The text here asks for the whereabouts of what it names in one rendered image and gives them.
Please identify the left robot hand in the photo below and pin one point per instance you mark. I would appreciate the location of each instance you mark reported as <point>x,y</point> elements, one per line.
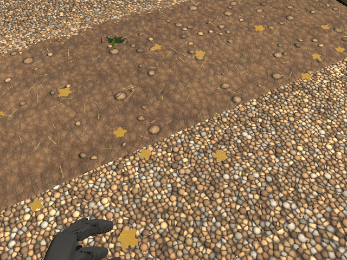
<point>63,245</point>

